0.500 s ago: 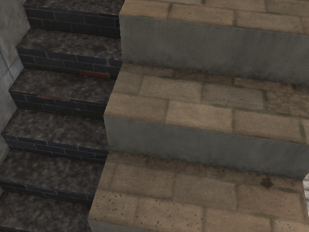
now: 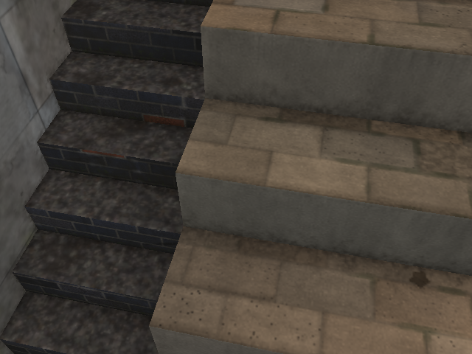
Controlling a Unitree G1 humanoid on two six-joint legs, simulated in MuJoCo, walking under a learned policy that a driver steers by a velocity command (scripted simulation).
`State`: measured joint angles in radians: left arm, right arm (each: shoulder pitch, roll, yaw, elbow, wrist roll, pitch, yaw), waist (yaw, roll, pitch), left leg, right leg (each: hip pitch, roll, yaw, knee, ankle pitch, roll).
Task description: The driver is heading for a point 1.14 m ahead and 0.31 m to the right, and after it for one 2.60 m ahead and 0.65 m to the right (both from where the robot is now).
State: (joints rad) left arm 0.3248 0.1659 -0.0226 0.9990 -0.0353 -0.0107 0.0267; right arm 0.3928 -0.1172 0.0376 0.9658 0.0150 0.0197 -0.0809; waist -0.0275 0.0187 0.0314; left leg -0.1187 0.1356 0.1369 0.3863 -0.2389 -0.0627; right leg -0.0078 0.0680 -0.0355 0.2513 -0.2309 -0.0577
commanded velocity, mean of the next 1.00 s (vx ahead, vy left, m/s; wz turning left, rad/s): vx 0.45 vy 0.00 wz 0.00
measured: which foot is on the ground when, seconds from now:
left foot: down 0.00-1.00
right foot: down 0.00-1.00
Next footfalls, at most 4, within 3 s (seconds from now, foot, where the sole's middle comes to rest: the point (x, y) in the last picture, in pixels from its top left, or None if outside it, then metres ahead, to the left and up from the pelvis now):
none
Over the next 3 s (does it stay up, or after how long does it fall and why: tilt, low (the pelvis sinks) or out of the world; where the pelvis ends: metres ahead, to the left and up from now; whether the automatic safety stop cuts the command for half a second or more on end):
stays up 0.02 0.00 0.00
